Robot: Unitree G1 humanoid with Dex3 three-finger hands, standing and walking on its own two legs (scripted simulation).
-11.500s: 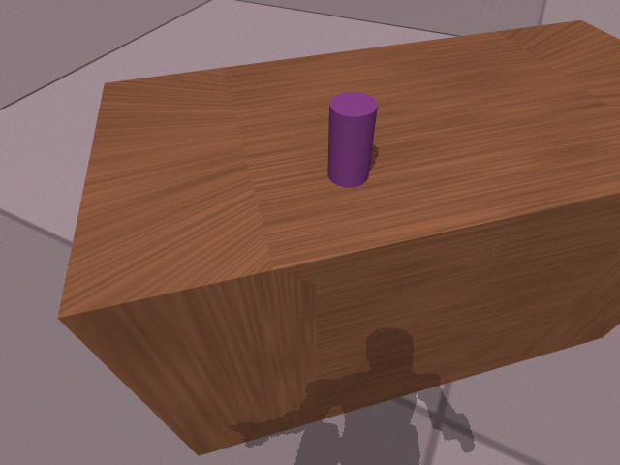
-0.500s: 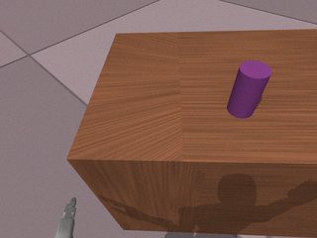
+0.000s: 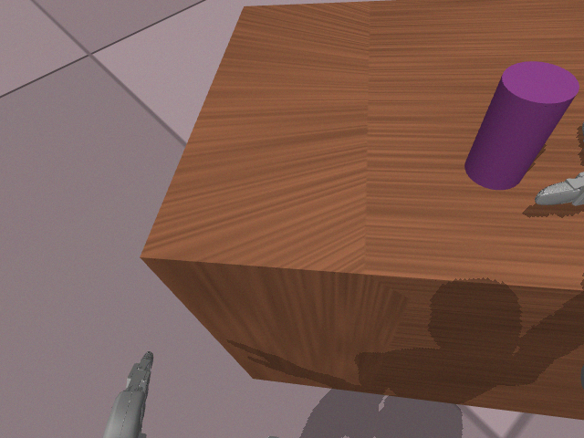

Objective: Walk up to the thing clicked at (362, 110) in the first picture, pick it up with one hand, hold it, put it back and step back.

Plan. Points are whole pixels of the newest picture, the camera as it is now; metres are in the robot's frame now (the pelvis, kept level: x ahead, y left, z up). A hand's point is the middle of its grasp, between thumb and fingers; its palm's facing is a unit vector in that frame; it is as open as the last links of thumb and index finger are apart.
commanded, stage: close in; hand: right
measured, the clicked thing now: (513, 131) +0.50 -0.20 +0.13
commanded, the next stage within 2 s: rest palm in 0.38 s
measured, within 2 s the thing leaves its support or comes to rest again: leaves its support in 1.74 s
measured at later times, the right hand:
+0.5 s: hand (529, 139) +0.48 -0.22 +0.13, palm faces +0.17 +0.99 +0.03, open 17.6 cm
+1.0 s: hand (516, 126) +0.50 -0.20 +0.14, palm faces +0.18 +0.98 +0.00, open 14.9 cm
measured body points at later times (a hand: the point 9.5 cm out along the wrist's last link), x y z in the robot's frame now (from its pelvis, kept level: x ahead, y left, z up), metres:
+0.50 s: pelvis +0.00 +0.00 +0.00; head +0.06 -0.01 +0.44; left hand +0.15 +0.27 -0.06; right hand +0.47 -0.27 +0.13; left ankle +0.00 +0.13 -0.71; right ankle +0.00 -0.13 -0.71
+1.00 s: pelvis -0.01 +0.00 -0.01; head +0.06 -0.02 +0.44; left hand +0.13 +0.27 -0.06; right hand +0.48 -0.25 +0.14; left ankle +0.00 +0.13 -0.71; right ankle +0.00 -0.13 -0.71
